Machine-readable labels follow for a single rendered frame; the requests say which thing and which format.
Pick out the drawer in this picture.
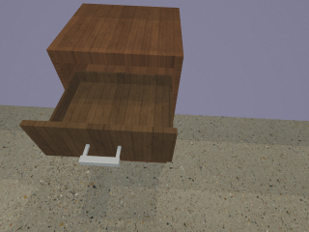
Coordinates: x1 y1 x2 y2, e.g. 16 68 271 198
19 71 178 162

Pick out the handle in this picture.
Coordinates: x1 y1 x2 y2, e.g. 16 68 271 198
78 144 122 167

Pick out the cabinet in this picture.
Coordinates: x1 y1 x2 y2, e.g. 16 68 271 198
46 3 183 163

